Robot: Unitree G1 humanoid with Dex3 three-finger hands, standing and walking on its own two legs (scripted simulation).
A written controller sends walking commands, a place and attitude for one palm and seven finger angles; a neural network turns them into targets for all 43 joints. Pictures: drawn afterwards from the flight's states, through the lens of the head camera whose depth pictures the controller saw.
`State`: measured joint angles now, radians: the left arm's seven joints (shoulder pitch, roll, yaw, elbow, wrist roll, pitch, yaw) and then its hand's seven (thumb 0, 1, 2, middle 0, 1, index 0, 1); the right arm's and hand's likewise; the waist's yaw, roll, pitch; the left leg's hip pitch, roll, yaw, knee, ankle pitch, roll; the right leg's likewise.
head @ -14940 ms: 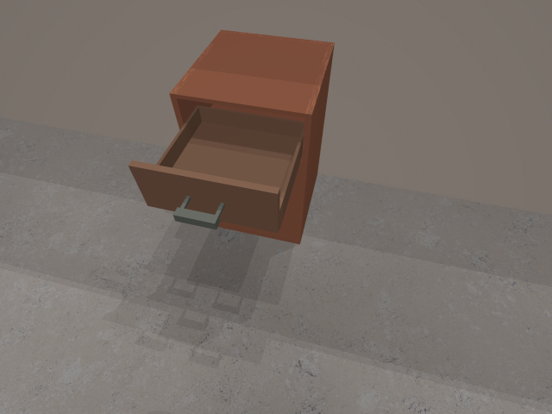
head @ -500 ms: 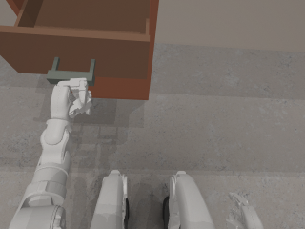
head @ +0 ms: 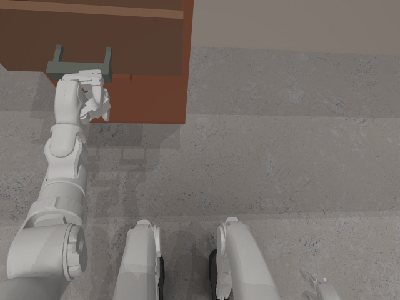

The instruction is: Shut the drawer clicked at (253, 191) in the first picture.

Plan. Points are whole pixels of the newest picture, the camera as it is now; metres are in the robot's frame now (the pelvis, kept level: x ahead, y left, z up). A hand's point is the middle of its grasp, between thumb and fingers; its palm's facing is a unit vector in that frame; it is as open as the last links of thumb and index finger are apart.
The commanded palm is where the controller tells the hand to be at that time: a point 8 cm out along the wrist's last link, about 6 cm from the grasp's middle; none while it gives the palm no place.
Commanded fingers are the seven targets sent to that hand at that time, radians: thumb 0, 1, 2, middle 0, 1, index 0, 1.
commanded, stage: push the drawer shut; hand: left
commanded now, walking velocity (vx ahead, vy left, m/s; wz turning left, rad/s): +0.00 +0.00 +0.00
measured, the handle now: (82, 62) +0.57 +0.22 +0.02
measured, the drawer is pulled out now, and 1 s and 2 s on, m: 0.12 0.01 0.00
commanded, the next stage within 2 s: pull the fist back off the drawer in 1.36 s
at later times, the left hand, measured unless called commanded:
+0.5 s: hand (108, 76) +0.54 +0.17 +0.01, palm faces -0.01 -1.00 -0.06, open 3.4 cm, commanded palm +0.54 +0.20 +0.02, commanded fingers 0.00 0.90 0.90 -1.40 -1.60 -1.40 -1.60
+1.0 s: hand (109, 54) +0.59 +0.17 +0.01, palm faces +0.00 -1.00 -0.04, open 3.4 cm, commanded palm +0.60 +0.18 +0.02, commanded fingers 0.00 0.90 0.90 -1.40 -1.60 -1.40 -1.60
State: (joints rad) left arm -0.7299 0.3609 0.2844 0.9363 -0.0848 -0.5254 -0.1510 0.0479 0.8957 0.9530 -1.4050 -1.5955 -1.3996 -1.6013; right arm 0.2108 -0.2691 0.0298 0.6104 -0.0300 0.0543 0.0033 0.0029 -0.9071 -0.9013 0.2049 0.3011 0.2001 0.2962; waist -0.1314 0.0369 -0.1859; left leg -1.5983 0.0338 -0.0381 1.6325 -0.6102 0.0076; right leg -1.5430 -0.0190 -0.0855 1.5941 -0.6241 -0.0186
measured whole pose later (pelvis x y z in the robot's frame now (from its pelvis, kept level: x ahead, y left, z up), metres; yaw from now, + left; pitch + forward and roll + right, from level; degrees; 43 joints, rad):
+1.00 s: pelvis +0.00 +0.01 -0.02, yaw -3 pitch +37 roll -7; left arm -1.14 0.61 0.40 1.17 0.04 -0.40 -0.15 0.07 0.83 0.91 -1.41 -1.60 -1.40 -1.60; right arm 0.29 -0.25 0.09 0.61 -0.07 0.11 0.03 0.00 -0.91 -0.90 0.21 0.30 0.20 0.30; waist -0.26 0.05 -0.15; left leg -1.75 0.05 -0.07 1.70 -0.62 0.02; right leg -1.67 0.01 -0.11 1.62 -0.60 -0.01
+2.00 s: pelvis -0.02 +0.02 -0.03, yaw -6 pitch +38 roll -9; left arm -1.23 0.70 0.42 1.14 0.07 -0.28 -0.16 0.03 0.78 0.89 -1.40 -1.60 -1.40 -1.60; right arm 0.36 -0.24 0.14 0.59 -0.07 0.09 0.05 0.00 -0.91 -0.90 0.21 0.30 0.20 0.30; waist -0.31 0.05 -0.12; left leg -1.81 0.06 -0.07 1.72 -0.59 0.04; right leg -1.72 0.02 -0.11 1.61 -0.56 0.01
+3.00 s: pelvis +0.07 +0.01 +0.17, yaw +1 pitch +10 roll -1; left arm 0.09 0.32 0.11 0.11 -0.07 -0.03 0.09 0.02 0.89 0.90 -1.40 -1.59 -1.40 -1.60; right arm 0.26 -0.23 0.05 0.44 0.06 0.09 -0.09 0.01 -0.91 -0.90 0.20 0.30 0.20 0.30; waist -0.03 0.04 -0.12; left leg -0.58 0.01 0.01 0.84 -0.43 0.02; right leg -0.54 -0.01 -0.04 0.80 -0.43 0.01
